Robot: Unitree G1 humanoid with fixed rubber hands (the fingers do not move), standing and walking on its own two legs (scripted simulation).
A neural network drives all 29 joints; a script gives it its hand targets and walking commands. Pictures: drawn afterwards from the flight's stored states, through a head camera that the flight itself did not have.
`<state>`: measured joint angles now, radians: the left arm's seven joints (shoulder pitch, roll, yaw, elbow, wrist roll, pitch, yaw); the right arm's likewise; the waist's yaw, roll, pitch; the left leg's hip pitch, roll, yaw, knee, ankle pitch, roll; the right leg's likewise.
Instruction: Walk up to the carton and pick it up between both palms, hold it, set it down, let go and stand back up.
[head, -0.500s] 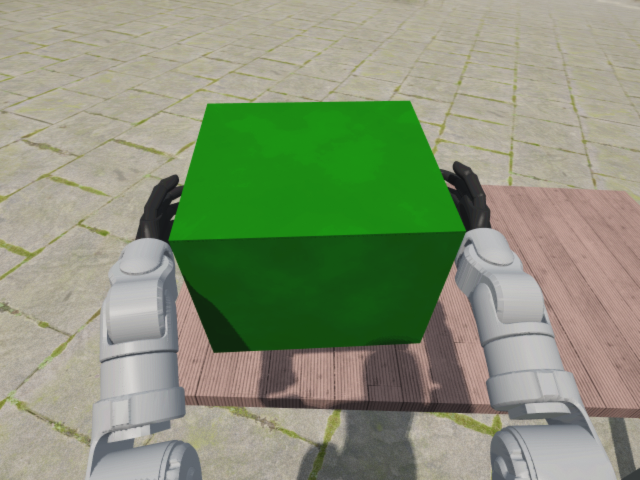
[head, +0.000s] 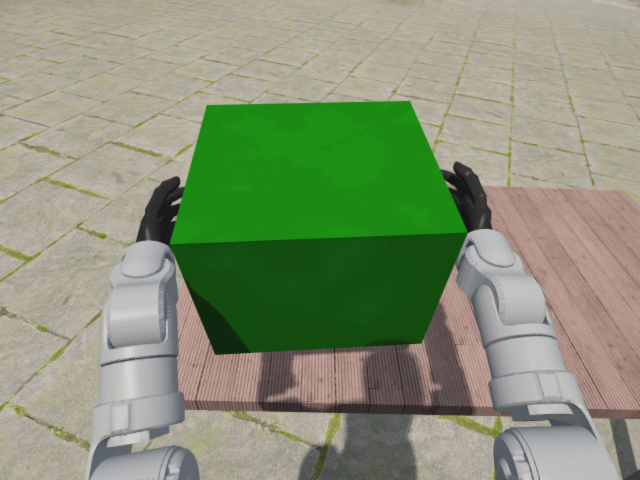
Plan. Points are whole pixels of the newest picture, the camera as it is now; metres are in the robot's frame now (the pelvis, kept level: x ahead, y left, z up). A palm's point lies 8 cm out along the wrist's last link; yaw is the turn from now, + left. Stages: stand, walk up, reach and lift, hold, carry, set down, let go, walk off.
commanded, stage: hold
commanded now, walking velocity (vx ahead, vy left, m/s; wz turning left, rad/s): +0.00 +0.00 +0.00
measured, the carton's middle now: (314, 225) +0.42 -0.01 +0.14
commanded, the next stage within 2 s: none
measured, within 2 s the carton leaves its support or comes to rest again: neither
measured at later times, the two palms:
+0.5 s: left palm (157, 246) +0.35 +0.18 +0.17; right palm (467, 232) +0.35 -0.19 +0.18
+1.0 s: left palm (164, 246) +0.35 +0.17 +0.17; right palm (473, 233) +0.35 -0.19 +0.18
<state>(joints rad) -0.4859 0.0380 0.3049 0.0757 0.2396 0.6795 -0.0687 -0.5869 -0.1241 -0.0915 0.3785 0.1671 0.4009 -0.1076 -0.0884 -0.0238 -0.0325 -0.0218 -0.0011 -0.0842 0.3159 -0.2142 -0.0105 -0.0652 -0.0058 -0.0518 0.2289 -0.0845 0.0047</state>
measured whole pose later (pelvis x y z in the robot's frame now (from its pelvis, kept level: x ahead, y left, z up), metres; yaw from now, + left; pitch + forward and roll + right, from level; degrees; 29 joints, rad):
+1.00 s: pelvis +0.00 +0.00 +0.00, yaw -1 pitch -5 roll -1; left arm -0.49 0.02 0.32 0.07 0.25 0.69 -0.07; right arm -0.58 -0.13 -0.09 0.37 0.16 0.40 -0.10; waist -0.08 -0.02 -0.02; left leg -0.01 0.00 -0.07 0.31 -0.21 -0.01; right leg -0.07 0.00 -0.04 0.23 -0.09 0.00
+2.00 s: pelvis +0.00 +0.00 +0.00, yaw +0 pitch -4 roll -1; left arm -0.52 0.04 0.31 0.10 0.24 0.68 -0.07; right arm -0.60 -0.11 -0.11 0.38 0.15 0.39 -0.10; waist -0.08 -0.03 -0.03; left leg -0.03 -0.01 -0.08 0.31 -0.21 -0.01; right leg -0.08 -0.01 -0.05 0.24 -0.08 0.01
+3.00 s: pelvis +0.00 +0.00 +0.00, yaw -1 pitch -4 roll -1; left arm -0.49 0.03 0.31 0.08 0.24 0.69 -0.07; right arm -0.58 -0.13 -0.10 0.37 0.17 0.40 -0.10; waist -0.09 -0.02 -0.03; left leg -0.02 0.00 -0.07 0.31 -0.21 -0.01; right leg -0.08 -0.01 -0.04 0.24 -0.08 0.01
